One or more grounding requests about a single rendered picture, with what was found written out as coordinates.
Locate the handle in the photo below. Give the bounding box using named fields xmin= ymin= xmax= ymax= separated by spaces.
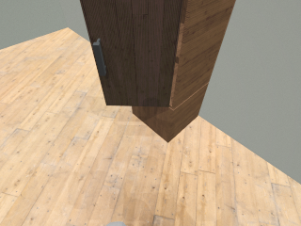
xmin=92 ymin=38 xmax=106 ymax=76

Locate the cupboard door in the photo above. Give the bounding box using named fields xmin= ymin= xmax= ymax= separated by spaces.
xmin=80 ymin=0 xmax=183 ymax=107

